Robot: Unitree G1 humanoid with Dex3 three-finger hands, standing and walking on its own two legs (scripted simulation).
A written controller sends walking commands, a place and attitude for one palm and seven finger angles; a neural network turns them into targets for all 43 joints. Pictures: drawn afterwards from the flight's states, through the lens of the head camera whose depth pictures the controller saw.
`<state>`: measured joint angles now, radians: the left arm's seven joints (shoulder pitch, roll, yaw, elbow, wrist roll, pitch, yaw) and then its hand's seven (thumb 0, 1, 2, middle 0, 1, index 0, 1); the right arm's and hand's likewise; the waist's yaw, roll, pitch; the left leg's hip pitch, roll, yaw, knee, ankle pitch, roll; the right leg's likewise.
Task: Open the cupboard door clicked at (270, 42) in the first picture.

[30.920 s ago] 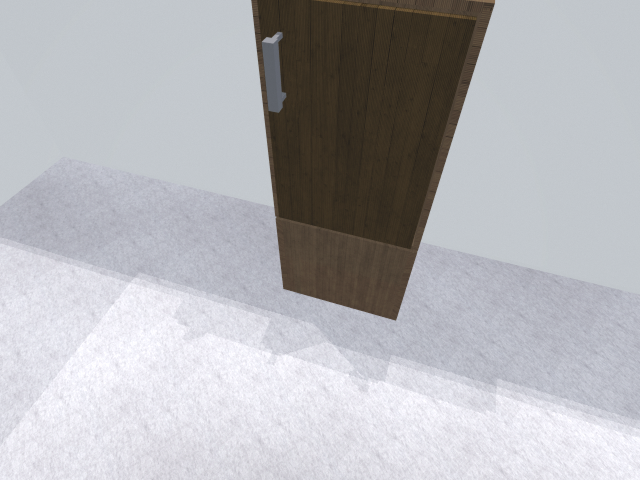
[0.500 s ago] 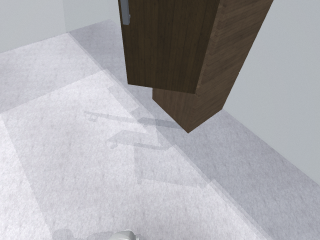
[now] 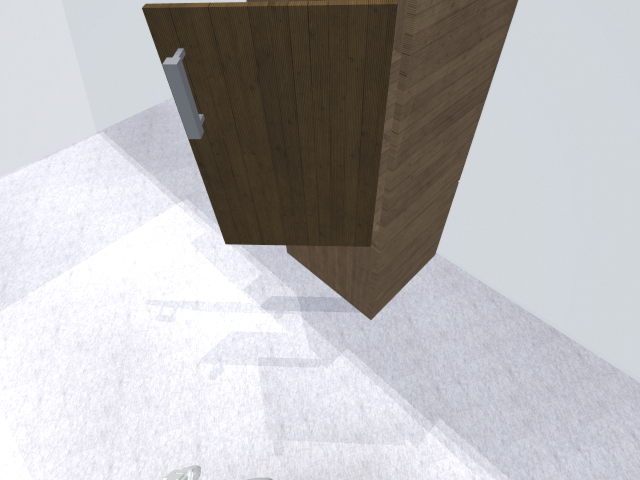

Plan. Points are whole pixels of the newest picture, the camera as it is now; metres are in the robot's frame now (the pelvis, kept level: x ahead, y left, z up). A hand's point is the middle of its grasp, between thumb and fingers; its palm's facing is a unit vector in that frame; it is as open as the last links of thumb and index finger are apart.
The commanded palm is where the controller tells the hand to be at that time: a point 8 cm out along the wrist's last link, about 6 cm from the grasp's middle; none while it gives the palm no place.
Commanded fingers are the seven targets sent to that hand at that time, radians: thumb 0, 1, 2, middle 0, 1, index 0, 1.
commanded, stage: take the last steps up to it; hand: left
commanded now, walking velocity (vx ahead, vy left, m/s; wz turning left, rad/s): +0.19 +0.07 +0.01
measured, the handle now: (188, 94) +0.70 +0.25 +0.11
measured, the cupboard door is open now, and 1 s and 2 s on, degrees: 42 42 42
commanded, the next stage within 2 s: come to a stop and stand still in 0.12 s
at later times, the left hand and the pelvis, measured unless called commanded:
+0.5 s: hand out of the picture +0.13 +0.25 -0.19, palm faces +0.04 -0.99 -0.16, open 7.3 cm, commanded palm none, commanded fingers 0.00 0.90 0.90 -0.20 -0.30 -0.20 -0.30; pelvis +0.13 +0.08 +0.00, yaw -2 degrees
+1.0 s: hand (208, 451) +0.19 +0.19 -0.17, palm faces -0.02 -0.98 -0.21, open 7.2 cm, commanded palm none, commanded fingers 0.00 0.90 0.90 -0.20 -0.30 -0.20 -0.30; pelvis +0.12 +0.01 +0.00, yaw -1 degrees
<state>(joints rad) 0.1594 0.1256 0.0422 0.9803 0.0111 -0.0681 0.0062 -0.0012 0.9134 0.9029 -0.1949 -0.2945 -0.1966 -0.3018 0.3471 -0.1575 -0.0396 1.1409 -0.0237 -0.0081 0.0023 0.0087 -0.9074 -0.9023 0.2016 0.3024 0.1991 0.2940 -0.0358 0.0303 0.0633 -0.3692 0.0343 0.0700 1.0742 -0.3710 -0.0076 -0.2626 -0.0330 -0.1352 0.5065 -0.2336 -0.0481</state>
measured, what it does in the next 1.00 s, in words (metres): walks ahead: left foot, then right foot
